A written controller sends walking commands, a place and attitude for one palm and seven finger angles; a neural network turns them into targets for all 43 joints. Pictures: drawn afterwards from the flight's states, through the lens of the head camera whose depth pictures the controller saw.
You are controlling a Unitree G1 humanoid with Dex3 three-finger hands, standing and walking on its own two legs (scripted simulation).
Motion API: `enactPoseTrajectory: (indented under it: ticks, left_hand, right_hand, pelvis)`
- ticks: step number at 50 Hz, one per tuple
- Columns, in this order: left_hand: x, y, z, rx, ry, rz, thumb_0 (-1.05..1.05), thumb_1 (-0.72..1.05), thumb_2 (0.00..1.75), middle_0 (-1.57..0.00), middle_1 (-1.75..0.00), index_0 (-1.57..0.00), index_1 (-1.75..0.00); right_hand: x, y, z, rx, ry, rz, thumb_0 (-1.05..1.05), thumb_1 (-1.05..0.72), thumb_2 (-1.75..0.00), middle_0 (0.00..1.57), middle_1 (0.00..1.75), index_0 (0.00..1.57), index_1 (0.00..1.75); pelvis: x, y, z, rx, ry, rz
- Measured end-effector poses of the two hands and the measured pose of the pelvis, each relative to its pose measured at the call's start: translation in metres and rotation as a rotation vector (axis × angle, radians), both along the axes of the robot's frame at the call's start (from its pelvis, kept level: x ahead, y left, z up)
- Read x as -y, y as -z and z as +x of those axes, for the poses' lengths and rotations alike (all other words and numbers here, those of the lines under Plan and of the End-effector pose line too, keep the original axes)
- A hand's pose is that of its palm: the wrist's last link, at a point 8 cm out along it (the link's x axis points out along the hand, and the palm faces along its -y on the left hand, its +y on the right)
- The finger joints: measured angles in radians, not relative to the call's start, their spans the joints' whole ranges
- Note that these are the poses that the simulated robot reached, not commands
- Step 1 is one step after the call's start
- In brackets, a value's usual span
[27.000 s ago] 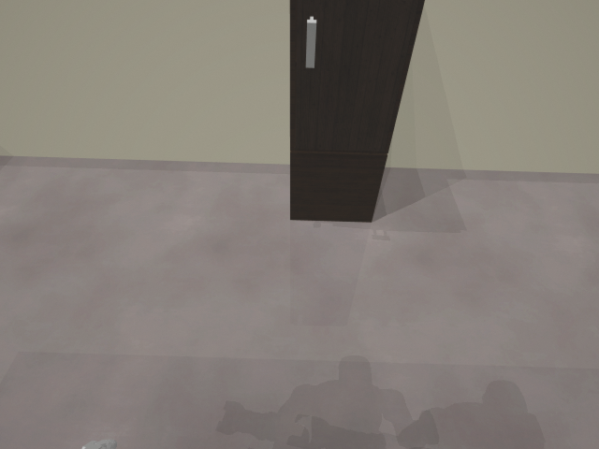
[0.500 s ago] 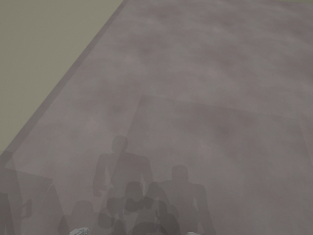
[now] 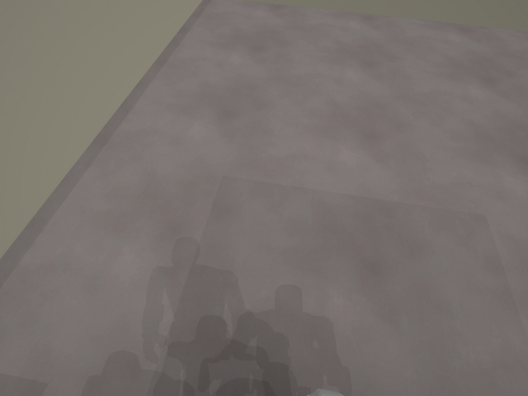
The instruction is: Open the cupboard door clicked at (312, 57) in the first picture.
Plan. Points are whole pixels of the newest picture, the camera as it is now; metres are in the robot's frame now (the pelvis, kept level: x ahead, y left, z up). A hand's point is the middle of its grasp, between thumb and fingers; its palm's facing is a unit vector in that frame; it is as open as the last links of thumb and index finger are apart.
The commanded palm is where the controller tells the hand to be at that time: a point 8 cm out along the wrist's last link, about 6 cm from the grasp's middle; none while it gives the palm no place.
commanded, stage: walk to a spot facing it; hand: left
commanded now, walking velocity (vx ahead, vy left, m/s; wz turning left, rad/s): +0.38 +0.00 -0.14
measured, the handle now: out of the picture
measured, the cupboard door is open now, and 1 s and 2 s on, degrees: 46 46 46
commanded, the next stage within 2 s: turn to face it in 0.34 s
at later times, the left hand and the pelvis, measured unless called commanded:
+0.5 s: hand (186, 360) +0.21 +0.15 -0.19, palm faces +0.10 -0.98 -0.16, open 7.3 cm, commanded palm none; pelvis +0.25 -0.02 -0.01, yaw +1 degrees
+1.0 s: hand (202, 263) +0.39 +0.15 -0.16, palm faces +0.35 -0.91 -0.23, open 7.3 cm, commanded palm none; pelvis +0.37 -0.05 +0.00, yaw +20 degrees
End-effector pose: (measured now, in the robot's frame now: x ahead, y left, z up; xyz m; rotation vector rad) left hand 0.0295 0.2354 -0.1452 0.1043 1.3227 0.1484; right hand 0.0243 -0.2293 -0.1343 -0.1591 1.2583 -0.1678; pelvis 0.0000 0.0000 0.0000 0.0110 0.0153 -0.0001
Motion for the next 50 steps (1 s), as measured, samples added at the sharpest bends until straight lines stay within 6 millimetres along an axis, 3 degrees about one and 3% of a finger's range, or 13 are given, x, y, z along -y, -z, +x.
enactPoseTrajectory:
  ticks: [6, 9, 13, 19, 23, 26, 29, 32, 36, 39, 45, 50]
  left_hand:
    - [0.022, -0.012, 0.117, 0.149, 0.068, 0.027, 0.01, 0.92, 0.9, -0.2, -0.3, -0.19, -0.3]
    - [0.033, -0.008, 0.157, 0.203, 0.064, 0.05, 0.0, 0.91, 0.9, -0.2, -0.3, -0.2, -0.3]
    - [0.046, -0.01, 0.171, 0.154, 0.033, 0.046, 0.0, 0.91, 0.9, -0.2, -0.3, -0.2, -0.3]
    - [0.039, -0.008, 0.17, 0.009, -0.017, 0.041, -0.01, 0.95, 0.9, -0.2, -0.3, -0.2, -0.3]
    - [0.035, 0.005, 0.169, -0.095, -0.059, 0.006, 0.0, 0.93, 0.9, -0.2, -0.3, -0.2, -0.3]
    - [0.03, 0.021, 0.178, -0.158, -0.067, -0.01, 0.0, 0.92, 0.9, -0.2, -0.3, -0.2, -0.3]
    - [0.026, 0.023, 0.207, -0.146, -0.079, 0.0, 0.01, 0.92, 0.9, -0.2, -0.3, -0.2, -0.3]
    - [0.025, 0.014, 0.252, -0.052, -0.114, 0.01, 0.01, 0.91, 0.9, -0.2, -0.3, -0.2, -0.3]
    - [0.029, 0.0, 0.308, 0.086, -0.14, 0.035, 0.01, 0.91, 0.9, -0.2, -0.3, -0.2, -0.3]
    - [0.034, -0.004, 0.338, 0.165, -0.151, 0.072, 0.01, 0.91, 0.9, -0.2, -0.3, -0.2, -0.3]
    - [0.043, -0.016, 0.352, 0.168, -0.219, 0.098, 0.0, 0.91, 0.9, -0.2, -0.3, -0.2, -0.3]
    - [0.04, -0.015, 0.34, 0.119, -0.293, 0.093, 0.0, 0.92, 0.9, -0.2, -0.3, -0.2, -0.3]
  right_hand:
    - [0.019, 0.014, -0.008, -0.189, 0.058, 0.049, 0.0, -0.93, -0.9, 0.2, 0.3, 0.21, 0.3]
    - [0.032, 0.026, 0.003, -0.265, 0.072, 0.063, 0.01, -0.92, -0.9, 0.2, 0.3, 0.21, 0.3]
    - [0.045, 0.017, 0.061, -0.239, 0.062, 0.042, 0.01, -0.92, -0.9, 0.2, 0.3, 0.2, 0.3]
    - [0.045, -0.002, 0.19, -0.06, 0.002, 0.026, 0.01, -0.92, -0.9, 0.2, 0.3, 0.2, 0.3]
    - [0.031, -0.003, 0.276, 0.048, -0.065, 0.012, 0.01, -0.92, -0.9, 0.2, 0.3, 0.2, 0.3]
    - [0.023, 0.005, 0.323, 0.123, -0.085, -0.014, 0.01, -0.91, -0.9, 0.2, 0.3, 0.2, 0.3]
    - [0.017, 0.005, 0.342, 0.113, -0.101, -0.015, 0.0, -0.91, -0.9, 0.2, 0.3, 0.2, 0.3]
    - [0.016, 0.007, 0.348, 0.043, -0.132, -0.008, 0.0, -0.92, -0.9, 0.2, 0.3, 0.2, 0.3]
    - [0.03, 0.011, 0.358, -0.043, -0.164, -0.005, 0.0, -0.93, -0.9, 0.21, 0.3, 0.21, 0.3]
    - [0.046, 0.021, 0.375, -0.07, -0.173, 0.005, 0.01, -0.93, -0.9, 0.21, 0.3, 0.21, 0.3]
    - [0.061, 0.01, 0.436, -0.065, -0.235, -0.012, 0.01, -0.92, -0.9, 0.2, 0.3, 0.2, 0.3]
    - [0.045, -0.005, 0.5, -0.003, -0.34, -0.024, 0.01, -0.92, -0.9, 0.2, 0.3, 0.2, 0.3]
  pelvis:
    - [0.022, 0.004, 0.061, 0.006, 0.002, 0.011]
    - [0.035, 0.016, 0.091, 0.013, -0.004, 0.012]
    - [0.041, 0.005, 0.127, 0.01, -0.019, -0.004]
    - [0.041, -0.006, 0.184, -0.009, -0.026, -0.004]
    - [0.029, 0.002, 0.225, 0.008, -0.033, -0.017]
    - [0.019, 0.017, 0.254, 0.022, -0.025, -0.028]
    - [0.02, 0.016, 0.273, 0.021, -0.053, -0.011]
    - [0.023, 0.01, 0.287, 0.01, -0.099, -0.01]
    - [0.033, 0.007, 0.307, -0.001, -0.156, -0.014]
    - [0.047, 0.014, 0.324, -0.007, -0.193, 0.004]
    - [0.056, 0.004, 0.353, -0.005, -0.286, 0.018]
    - [0.054, -0.002, 0.374, -0.015, -0.35, 0.037]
